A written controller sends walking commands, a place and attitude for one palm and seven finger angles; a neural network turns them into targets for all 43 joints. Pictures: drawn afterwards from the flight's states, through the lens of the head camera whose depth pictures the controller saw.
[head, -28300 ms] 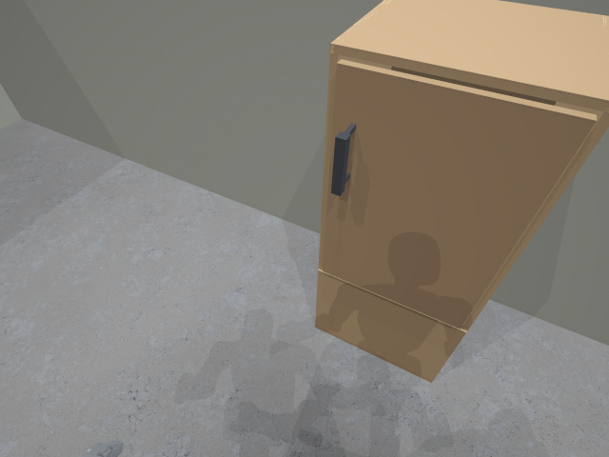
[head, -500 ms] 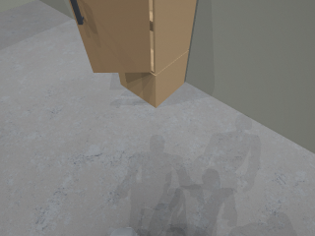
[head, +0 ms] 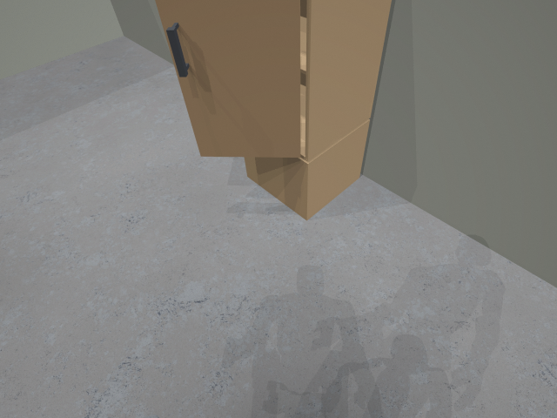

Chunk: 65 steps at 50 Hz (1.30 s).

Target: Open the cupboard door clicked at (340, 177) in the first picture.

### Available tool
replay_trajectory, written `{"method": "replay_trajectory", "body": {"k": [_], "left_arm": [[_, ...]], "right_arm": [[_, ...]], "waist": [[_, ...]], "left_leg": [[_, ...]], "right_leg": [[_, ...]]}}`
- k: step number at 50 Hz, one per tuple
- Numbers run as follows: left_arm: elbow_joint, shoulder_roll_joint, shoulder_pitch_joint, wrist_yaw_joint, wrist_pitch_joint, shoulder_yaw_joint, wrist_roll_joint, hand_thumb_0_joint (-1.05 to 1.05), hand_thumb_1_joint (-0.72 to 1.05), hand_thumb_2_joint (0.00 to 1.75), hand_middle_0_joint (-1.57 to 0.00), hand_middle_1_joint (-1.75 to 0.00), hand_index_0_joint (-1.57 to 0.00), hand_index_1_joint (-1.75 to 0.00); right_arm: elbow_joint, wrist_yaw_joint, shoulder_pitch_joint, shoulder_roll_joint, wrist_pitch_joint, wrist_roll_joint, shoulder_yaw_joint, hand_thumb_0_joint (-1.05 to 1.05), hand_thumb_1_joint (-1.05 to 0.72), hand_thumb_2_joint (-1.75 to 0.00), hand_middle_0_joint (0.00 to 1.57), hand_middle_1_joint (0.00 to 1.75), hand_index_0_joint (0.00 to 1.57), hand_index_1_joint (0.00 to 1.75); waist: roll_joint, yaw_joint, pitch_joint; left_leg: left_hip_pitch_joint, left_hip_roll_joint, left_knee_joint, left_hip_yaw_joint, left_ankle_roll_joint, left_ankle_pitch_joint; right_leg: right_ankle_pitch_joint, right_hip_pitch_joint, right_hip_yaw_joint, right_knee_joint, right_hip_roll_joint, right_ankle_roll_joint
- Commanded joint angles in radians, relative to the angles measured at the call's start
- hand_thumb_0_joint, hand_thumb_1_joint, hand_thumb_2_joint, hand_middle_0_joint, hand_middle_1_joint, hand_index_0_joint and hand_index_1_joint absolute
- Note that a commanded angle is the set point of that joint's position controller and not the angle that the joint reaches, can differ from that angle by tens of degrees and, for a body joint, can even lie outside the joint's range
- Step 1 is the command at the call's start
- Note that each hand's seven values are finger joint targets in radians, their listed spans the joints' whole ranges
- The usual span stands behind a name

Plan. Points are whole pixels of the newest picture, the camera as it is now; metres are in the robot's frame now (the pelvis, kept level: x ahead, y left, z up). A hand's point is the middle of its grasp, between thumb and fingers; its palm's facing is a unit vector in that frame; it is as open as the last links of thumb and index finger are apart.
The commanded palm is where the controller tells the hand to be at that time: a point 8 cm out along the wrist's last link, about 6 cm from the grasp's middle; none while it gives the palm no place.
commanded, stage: take the last steps up to it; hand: left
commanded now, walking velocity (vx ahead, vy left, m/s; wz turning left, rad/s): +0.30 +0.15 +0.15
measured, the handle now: (179, 50) +1.03 +0.35 +0.06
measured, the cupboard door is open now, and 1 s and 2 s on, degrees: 42 42 42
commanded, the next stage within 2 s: come to a stop and stand still in 1.06 s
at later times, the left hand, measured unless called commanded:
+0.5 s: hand out of the picture +0.06 +0.25 -0.18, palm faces +0.19 -0.97 -0.17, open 7.4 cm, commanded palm none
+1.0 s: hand (171, 263) +0.43 +0.27 -0.14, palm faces +0.05 -0.98 -0.21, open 7.3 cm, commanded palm none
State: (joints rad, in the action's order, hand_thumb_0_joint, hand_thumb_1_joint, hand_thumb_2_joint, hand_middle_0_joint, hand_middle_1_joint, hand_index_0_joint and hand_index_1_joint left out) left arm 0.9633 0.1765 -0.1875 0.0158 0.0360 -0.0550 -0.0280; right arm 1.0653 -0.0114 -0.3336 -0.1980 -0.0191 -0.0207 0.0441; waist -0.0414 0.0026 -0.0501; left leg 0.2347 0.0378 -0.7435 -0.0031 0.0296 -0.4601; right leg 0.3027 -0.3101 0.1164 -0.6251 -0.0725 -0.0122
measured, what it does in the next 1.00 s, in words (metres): walks ahead: left foot, then right foot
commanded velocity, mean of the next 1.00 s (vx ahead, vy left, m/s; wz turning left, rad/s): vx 0.28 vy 0.08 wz -0.03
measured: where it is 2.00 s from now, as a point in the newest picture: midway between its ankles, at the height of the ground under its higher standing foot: (268, 371)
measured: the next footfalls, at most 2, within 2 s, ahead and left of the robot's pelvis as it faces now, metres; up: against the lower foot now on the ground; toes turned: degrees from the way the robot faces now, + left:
left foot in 0.42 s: +0.24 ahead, +0.21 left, +0.00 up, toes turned +13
right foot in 0.86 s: +0.40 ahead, +0.01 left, +0.00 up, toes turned -7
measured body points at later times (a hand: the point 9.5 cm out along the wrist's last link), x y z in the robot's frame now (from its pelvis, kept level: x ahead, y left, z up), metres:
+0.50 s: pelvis +0.16 +0.10 +0.00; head +0.20 +0.11 +0.44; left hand +0.06 +0.31 -0.16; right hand +0.29 -0.12 -0.14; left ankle +0.20 +0.20 -0.73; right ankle +0.05 -0.06 -0.66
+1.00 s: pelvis +0.35 +0.10 +0.01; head +0.38 +0.08 +0.46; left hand +0.43 +0.33 -0.13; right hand +0.31 -0.13 -0.16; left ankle +0.27 +0.22 -0.65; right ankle +0.36 +0.01 -0.73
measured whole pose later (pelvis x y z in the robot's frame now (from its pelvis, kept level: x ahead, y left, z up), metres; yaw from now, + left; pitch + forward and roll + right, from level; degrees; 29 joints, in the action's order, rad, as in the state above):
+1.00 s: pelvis +0.35 +0.10 +0.01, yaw +1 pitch +0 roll +1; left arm 0.99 0.14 -0.16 -0.01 0.07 -0.05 -0.01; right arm 1.12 -0.01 -0.32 -0.17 0.00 -0.02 0.04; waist -0.02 -0.02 -0.09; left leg 0.37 -0.04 -1.08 -0.07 -0.01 -0.41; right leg 0.27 -0.25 0.14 -0.53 -0.04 -0.05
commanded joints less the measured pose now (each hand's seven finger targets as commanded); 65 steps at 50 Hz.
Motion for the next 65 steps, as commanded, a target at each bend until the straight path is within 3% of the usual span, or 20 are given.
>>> {"method": "replay_trajectory", "body": {"k": [1, 4, 6, 16, 19, 20, 21, 22, 26, 29, 36, 41, 42, 44, 46, 51, 58, 61, 63, 65], "left_arm": [[0.0, 0.185, -0.161, -0.033, 0.011, -0.046, 0.006, 0.0, 0.9, 0.9, -0.2, -0.3, -0.2, -0.3], [0.001, 0.107, -0.109, -0.028, 0.031, -0.021, 0.01, 0.0, 0.9, 0.9, -0.2, -0.3, -0.2, -0.3], [0.024, 0.115, -0.142, -0.028, 0.043, -0.024, 0.009, 0.0, 0.9, 0.9, -0.2, -0.3, -0.2, -0.3], [0.116, 0.141, -0.231, -0.028, 0.044, -0.025, -0.008, 0.0, 0.9, 0.9, -0.2, -0.3, -0.2, -0.3], [0.113, 0.142, -0.196, -0.027, 0.031, -0.03, -0.001, 0.0, 0.9, 0.9, -0.2, -0.3, -0.2, -0.3], [0.106, 0.102, -0.219, -0.021, 0.026, -0.021, 0.004, 0.0, 0.9, 0.9, -0.2, -0.3, -0.2, -0.3], [0.08, 0.042, -0.241, -0.017, 0.023, -0.012, 0.015, 0.0, 0.9, 0.9, -0.2, -0.3, -0.2, -0.3], [0.044, 0.043, -0.161, -0.024, 0.017, -0.006, 0.01, 0.0, 0.9, 0.9, -0.2, -0.3, -0.2, -0.3], [0.063, 0.035, -0.098, -0.008, 0.004, -0.014, 0.0, 0.0, 0.9, 0.9, -0.2, -0.3, -0.2, -0.3], [0.057, 0.002, -0.111, -0.006, -0.009, -0.012, 0.002, 0.0, 0.9, 0.9, -0.2, -0.3, -0.2, -0.3], [-0.015, 0.017, 0.011, 0.005, -0.017, -0.009, 0.003, 0.0, 0.9, 0.9, -0.2, -0.3, -0.2, -0.3], [-0.018, 0.052, -0.017, 0.004, -0.005, -0.017, -0.002, 0.0, 0.9, 0.9, -0.2, -0.3, -0.2, -0.3], [0.014, 0.09, -0.12, 0.0, 0.004, -0.027, -0.003, 0.0, 0.9, 0.9, -0.2, -0.3, -0.2, -0.3], [0.074, 0.256, -0.329, -0.014, 0.019, -0.063, 0.008, 0.0, 0.9, 0.9, -0.2, -0.3, -0.2, -0.3], [0.055, 0.179, -0.233, -0.036, 0.025, -0.047, 0.013, 0.0, 0.9, 0.9, -0.2, -0.3, -0.2, -0.3], [0.047, 0.088, -0.129, -0.032, 0.049, -0.01, 0.015, 0.0, 0.9, 0.9, -0.2, -0.3, -0.2, -0.3], [0.095, 0.121, -0.149, -0.028, 0.044, -0.012, 0.008, 0.0, 0.9, 0.9, -0.2, -0.3, -0.2, -0.3], [0.112, 0.1, -0.128, -0.042, 0.022, 0.007, 0.013, 0.0, 0.9, 0.9, -0.2, -0.3, -0.2, -0.3], [0.116, 0.05, -0.207, -0.058, 0.006, 0.026, 0.029, 0.0, 0.9, 0.9, -0.2, -0.3, -0.2, -0.3], [0.117, 0.047, -0.237, -0.067, -0.027, 0.03, 0.027, 0.0, 0.9, 0.9, -0.2, -0.3, -0.2, -0.3]], "right_arm": [[-0.124, -0.005, 0.154, -0.097, 0.026, -0.007, 0.032, 0.0, -0.9, -0.9, 0.2, 0.3, 0.2, 0.3], [-0.076, -0.02, 0.08, -0.048, 0.001, -0.009, 0.028, 0.0, -0.9, -0.9, 0.2, 0.3, 0.2, 0.3], [-0.063, -0.027, 0.073, -0.03, 0.001, -0.006, 0.028, 0.0, -0.9, -0.9, 0.2, 0.3, 0.2, 0.3], [-0.126, -0.041, 0.221, -0.003, 0.04, 0.002, 0.008, 0.0, -0.9, -0.9, 0.2, 0.3, 0.2, 0.3], [-0.067, -0.026, 0.029, -0.062, 0.06, -0.004, 0.02, 0.0, -0.9, -0.9, 0.2, 0.3, 0.2, 0.3], [-0.031, -0.014, -0.104, -0.151, 0.066, -0.01, 0.042, 0.0, -0.9, -0.9, 0.2, 0.3, 0.2, 0.3], [-0.011, 0.005, -0.219, -0.259, 0.07, -0.018, 0.072, 0.0, -0.9, -0.9, 0.2, 0.3, 0.2, 0.3], [-0.006, 0.021, -0.241, -0.274, 0.057, -0.011, 0.07, 0.0, -0.9, -0.9, 0.2, 0.3, 0.2, 0.3], [-0.07, 0.03, 0.005, -0.105, 0.075, -0.009, 0.021, 0.0, -0.9, -0.9, 0.2, 0.3, 0.2, 0.3], [-0.054, 0.036, -0.015, -0.075, 0.098, -0.01, 0.016, 0.0, -0.9, -0.9, 0.2, 0.3, 0.2, 0.3], [-0.038, 0.025, -0.012, -0.09, 0.092, -0.013, 0.018, 0.0, -0.9, -0.9, 0.2, 0.3, 0.2, 0.3], [-0.01, 0.023, -0.029, -0.1, 0.079, -0.014, 0.012, 0.0, -0.9, -0.9, 0.2, 0.3, 0.2, 0.3], [-0.01, 0.021, -0.019, -0.089, 0.08, -0.006, 0.008, 0.0, -0.9, -0.9, 0.2, 0.3, 0.2, 0.3], [-0.053, 0.01, -0.012, -0.052, 0.081, 0.009, 0.005, 0.0, -0.9, -0.9, 0.2, 0.3, 0.2, 0.3], [-0.058, 0.016, 0.085, -0.064, 0.075, 0.007, 0.011, 0.0, -0.9, -0.9, 0.2, 0.3, 0.2, 0.3], [-0.014, 0.006, 0.029, 0.013, 0.043, 0.004, 0.0, 0.0, -0.9, -0.9, 0.2, 0.3, 0.2, 0.3], [-0.047, -0.007, 0.122, 0.017, 0.049, 0.005, -0.002, 0.0, -0.9, -0.9, 0.2, 0.3, 0.2, 0.3], [-0.015, 0.01, 0.059, -0.005, 0.056, 0.002, -0.011, 0.0, -0.9, -0.9, 0.2, 0.3, 0.2, 0.3], [0.001, 0.034, -0.026, -0.124, 0.063, 0.002, 0.005, 0.0, -0.9, -0.9, 0.2, 0.3, 0.2, 0.3], [-0.006, 0.052, 0.019, -0.162, 0.04, 0.011, 0.009, 0.0, -0.9, -0.9, 0.2, 0.3, 0.2, 0.3]], "waist": [[0.255, 0.068, -0.106], [0.22, 0.004, -0.08], [0.17, 0.004, -0.042], [0.239, 0.046, -0.055], [0.157, -0.051, 0.025], [-0.039, -0.096, 0.132], [-0.303, -0.129, 0.217], [-0.267, -0.142, 0.21], [-0.112, -0.036, 0.021], [-0.007, -0.003, 0.014], [-0.025, 0.004, -0.024], [0.02, 0.034, -0.014], [0.069, 0.083, 0.032], [0.4, 0.134, 0.145], [0.248, 0.104, 0.055], [0.144, 0.002, 0.053], [0.184, 0.015, 0.016], [0.136, -0.032, 0.032], [-0.085, -0.035, 0.181], [-0.132, -0.019, 0.118]], "left_leg": [[0.484, -0.106, -0.436, 0.074, -0.02, 0.069], [0.374, -0.13, -0.422, 0.03, -0.054, 0.253], [0.376, -0.131, -0.364, -0.004, -0.071, 0.298], [0.252, -0.106, 0.111, -0.105, -0.055, 0.242], [-0.091, -0.053, 0.274, -0.147, -0.028, 0.261], [-0.297, -0.141, 0.28, -0.059, -0.004, 0.263], [-0.445, -0.382, 0.37, 0.307, 0.087, 0.29], [-0.429, -0.439, 0.454, 0.364, 0.135, 0.305], [-0.084, -0.366, 0.53, 0.15, 0.109, 0.216], [-0.078, -0.354, 0.557, 0.066, 0.135, 0.395], [-0.087, -0.325, 0.572, -0.026, 0.151, 0.391], [-0.061, -0.273, 0.396, -0.073, 0.092, 0.408], [0.006, -0.214, 0.241, -0.117, 0.057, 0.43], [0.378, -0.025, -0.309, -0.176, -0.028, -0.149], [0.456, -0.102, -0.459, -0.003, -0.028, -0.031], [0.279, -0.133, -0.243, -0.041, -0.071, 0.148], [0.189, -0.09, 0.081, -0.095, -0.061, 0.221], [-0.045, -0.06, 0.294, -0.087, -0.053, 0.464], [-0.295, -0.298, 0.223, 0.111, 0.056, 1.155], [-0.16, -0.404, 0.323, 0.141, 0.154, 1.207]], "right_leg": [[0.403, 0.161, -0.552, 0.524, -0.408, -0.13], [0.159, 0.047, -0.224, 0.514, -0.288, -0.052], [0.024, 0.112, -0.139, 0.5, -0.261, -0.052], [-0.284, 0.223, -0.024, 0.383, -0.285, -0.065], [-0.329, 0.115, 0.045, 0.145, -0.222, -0.032], [-0.18, 0.006, 0.091, -0.092, -0.147, -0.004], [0.288, -0.225, 0.109, -0.386, -0.002, 0.03], [0.319, -0.313, -0.019, -0.578, 0.005, 0.002], [0.049, -0.313, -0.096, -0.663, -0.091, -0.007], [0.009, -0.288, -0.091, -0.544, -0.083, 0.006], [-0.079, -0.181, -0.046, -0.157, -0.05, 0.008], [-0.107, 0.055, 0.014, 0.065, 0.017, -0.01], [-0.134, 0.227, -0.029, 0.116, 0.006, -0.03], [-0.234, 0.55, -0.582, 0.327, -0.387, -0.229], [-0.422, 0.427, -0.477, 0.329, -0.351, -0.223], [-0.597, 0.231, -0.126, 0.362, -0.215, -0.14], [-0.519, 0.221, -0.102, 0.341, -0.205, -0.131], [-0.584, 0.142, -0.051, 0.186, -0.131, -0.063], [-0.18, 0.023, -0.008, 0.028, -0.03, 0.022], [0.334, 0.056, -0.058, -0.148, 0.01, 0.034]]}}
